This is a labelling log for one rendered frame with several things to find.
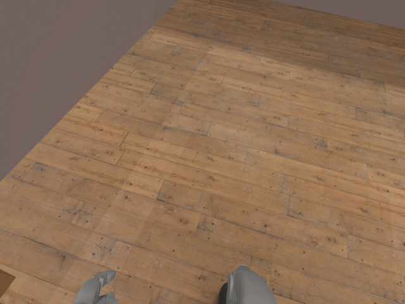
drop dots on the cupboard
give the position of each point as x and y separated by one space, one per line
5 281

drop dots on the robot left hand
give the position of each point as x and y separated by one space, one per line
89 292

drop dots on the right robot thigh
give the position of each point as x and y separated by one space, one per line
248 287

